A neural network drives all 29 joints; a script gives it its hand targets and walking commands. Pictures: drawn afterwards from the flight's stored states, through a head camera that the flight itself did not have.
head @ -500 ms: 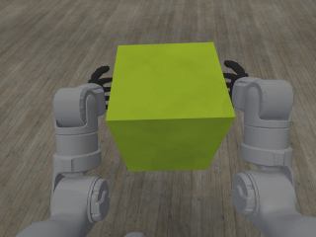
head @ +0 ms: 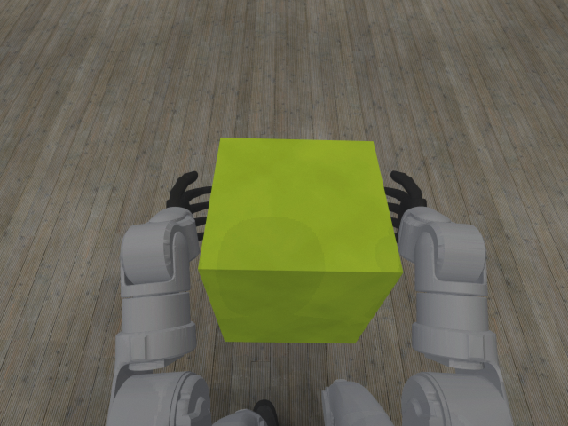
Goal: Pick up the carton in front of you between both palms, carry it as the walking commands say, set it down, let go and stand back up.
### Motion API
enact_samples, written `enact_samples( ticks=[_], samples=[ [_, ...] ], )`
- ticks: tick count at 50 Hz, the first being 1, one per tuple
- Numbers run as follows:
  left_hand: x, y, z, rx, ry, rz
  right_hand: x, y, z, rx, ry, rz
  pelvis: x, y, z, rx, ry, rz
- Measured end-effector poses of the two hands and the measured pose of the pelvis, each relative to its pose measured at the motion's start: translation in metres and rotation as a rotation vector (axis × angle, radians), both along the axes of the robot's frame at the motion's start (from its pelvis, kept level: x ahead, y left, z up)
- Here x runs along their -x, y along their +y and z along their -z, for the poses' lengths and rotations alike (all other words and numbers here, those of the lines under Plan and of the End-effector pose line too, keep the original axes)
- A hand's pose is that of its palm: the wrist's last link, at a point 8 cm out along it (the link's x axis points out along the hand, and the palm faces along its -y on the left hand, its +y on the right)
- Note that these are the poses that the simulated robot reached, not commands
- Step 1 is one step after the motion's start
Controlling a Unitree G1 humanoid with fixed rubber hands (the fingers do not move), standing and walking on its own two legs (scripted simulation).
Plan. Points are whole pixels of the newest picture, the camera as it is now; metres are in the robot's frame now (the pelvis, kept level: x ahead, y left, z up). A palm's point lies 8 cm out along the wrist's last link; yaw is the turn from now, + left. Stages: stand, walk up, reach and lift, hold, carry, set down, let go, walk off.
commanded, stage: carry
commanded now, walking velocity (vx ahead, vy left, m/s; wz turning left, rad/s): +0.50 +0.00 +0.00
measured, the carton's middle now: (293, 249) +0.36 -0.02 -0.02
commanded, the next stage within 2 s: none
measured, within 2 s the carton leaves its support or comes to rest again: neither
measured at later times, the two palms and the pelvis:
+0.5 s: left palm (194, 78) +0.60 +0.12 +0.10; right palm (383, 64) +0.62 -0.17 +0.10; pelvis +0.34 -0.05 +0.02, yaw +3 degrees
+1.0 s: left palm (181, 1) +0.88 +0.18 +0.06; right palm out of the picture +0.88 -0.12 +0.08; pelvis +0.62 +0.03 +0.01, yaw +0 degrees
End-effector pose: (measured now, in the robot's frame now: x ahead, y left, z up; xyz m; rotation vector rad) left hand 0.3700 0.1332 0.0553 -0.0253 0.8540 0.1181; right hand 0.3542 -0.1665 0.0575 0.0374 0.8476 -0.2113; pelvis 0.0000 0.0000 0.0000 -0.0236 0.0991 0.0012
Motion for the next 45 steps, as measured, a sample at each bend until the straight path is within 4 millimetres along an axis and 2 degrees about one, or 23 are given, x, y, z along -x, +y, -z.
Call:
enact_samples(
  ticks=[4,8,14,16,22,26,32,35,39,42,45],
  samples=[
    [-0.043,-0.005,-0.008,0.022,-0.055,-0.01,-0.043,-0.005,-0.011,-0.012,-0.058,0.026,-0.051,-0.003,-0.008,0.014,0.009,0.0],
    [-0.086,-0.006,-0.021,0.033,-0.122,-0.045,-0.096,-0.006,-0.028,-0.022,-0.125,0.01,-0.111,-0.014,-0.009,0.013,0.007,-0.002],
    [-0.154,-0.012,-0.036,0.021,-0.22,-0.103,-0.18,-0.011,-0.037,-0.051,-0.225,-0.065,-0.215,-0.038,0.011,0.0,-0.026,-0.023],
    [-0.17,-0.014,-0.036,0.008,-0.203,-0.114,-0.199,-0.013,-0.034,-0.054,-0.206,-0.084,-0.241,-0.043,0.009,0.006,-0.028,-0.037],
    [-0.201,-0.013,-0.036,-0.006,-0.113,-0.139,-0.241,-0.011,-0.033,-0.055,-0.116,-0.118,-0.309,-0.05,-0.011,-0.037,-0.025,-0.057],
    [-0.238,-0.009,-0.048,-0.022,-0.137,-0.131,-0.277,-0.007,-0.043,-0.051,-0.141,-0.131,-0.353,-0.045,-0.016,-0.044,-0.029,-0.049],
    [-0.313,0.003,-0.056,-0.022,-0.178,-0.097,-0.344,0.004,-0.051,-0.041,-0.182,-0.107,-0.431,-0.026,-0.01,-0.037,-0.041,-0.046],
    [-0.357,0.016,-0.046,-0.014,-0.175,-0.084,-0.384,0.017,-0.044,-0.028,-0.179,-0.097,-0.476,-0.011,0.0,-0.028,-0.049,-0.038],
    [-0.417,0.035,-0.017,0.011,-0.145,-0.071,-0.44,0.037,-0.023,0.005,-0.148,-0.091,-0.533,0.01,0.018,-0.046,-0.058,-0.017],
    [-0.447,0.042,-0.002,0.014,-0.06,-0.052,-0.466,0.043,-0.009,0.014,-0.063,-0.079,-0.556,0.019,0.01,-0.03,-0.049,-0.001],
    [-0.469,0.043,0.002,0.031,-0.017,-0.048,-0.483,0.044,-0.007,0.017,-0.019,-0.06,-0.578,0.025,-0.002,-0.013,-0.043,0.004]
  ],
)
